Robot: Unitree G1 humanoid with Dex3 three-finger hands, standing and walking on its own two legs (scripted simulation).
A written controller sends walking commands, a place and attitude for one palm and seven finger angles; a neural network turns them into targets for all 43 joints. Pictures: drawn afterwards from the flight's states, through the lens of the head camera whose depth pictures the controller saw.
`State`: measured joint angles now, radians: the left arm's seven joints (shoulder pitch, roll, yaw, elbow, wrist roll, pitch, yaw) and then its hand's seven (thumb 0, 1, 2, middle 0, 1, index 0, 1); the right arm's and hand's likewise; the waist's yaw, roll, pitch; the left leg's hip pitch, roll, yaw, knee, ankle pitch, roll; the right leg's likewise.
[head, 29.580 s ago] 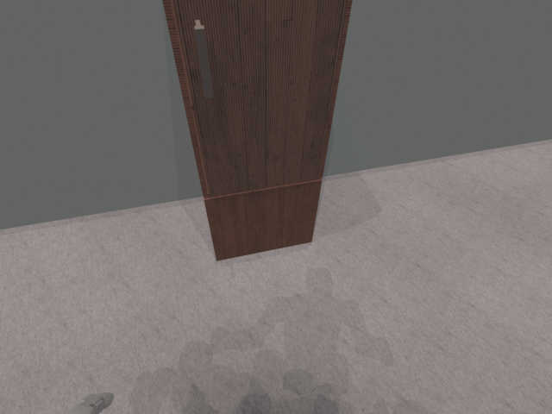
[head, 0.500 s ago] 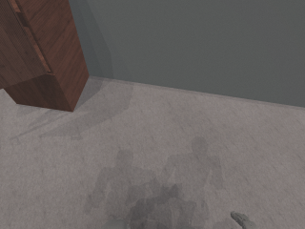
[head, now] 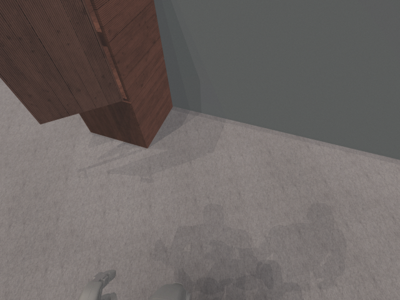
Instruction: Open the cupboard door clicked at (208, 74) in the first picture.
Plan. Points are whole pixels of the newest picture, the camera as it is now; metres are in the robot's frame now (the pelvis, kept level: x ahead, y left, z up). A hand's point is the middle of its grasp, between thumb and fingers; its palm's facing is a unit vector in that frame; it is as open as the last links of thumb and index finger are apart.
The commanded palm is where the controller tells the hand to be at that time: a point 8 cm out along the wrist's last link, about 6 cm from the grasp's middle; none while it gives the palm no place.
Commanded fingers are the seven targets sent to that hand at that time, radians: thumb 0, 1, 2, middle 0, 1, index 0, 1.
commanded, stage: turn to face it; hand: left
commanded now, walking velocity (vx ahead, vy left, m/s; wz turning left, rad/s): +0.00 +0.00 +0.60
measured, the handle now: out of the picture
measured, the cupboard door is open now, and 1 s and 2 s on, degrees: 42 42 42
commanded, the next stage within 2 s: take the last steps up to it in 0.52 s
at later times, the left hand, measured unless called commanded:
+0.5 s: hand out of the picture -0.02 +0.27 -0.18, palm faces +0.30 -0.93 -0.22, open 7.4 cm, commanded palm none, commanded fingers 0.00 0.90 0.90 -0.20 -0.30 -0.20 -0.30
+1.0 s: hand out of the picture +0.01 +0.23 -0.15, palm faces +0.41 -0.89 -0.21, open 7.3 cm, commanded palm none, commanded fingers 0.00 0.90 0.90 -0.20 -0.30 -0.20 -0.30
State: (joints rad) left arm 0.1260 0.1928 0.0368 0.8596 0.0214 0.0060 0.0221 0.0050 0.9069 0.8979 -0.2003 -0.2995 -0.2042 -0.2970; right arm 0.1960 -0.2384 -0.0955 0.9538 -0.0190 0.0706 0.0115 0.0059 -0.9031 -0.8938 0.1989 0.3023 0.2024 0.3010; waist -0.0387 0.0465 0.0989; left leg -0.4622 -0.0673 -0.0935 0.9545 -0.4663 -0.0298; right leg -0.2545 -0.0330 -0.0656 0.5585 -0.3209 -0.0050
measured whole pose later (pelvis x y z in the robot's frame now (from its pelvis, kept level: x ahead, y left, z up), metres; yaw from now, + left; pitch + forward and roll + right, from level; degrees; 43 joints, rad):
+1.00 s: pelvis +0.04 +0.05 +0.01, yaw +22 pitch -1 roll +0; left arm 0.29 0.14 0.05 1.01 0.02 -0.04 0.01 0.00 0.92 0.90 -0.20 -0.30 -0.21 -0.30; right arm 0.30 -0.22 -0.08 1.06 -0.03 0.06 0.03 0.01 -0.91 -0.89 0.20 0.30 0.20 0.30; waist -0.02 0.03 0.03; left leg -0.53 0.01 -0.01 1.09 -0.27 -0.02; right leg -0.11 -0.06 -0.13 0.42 -0.30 0.01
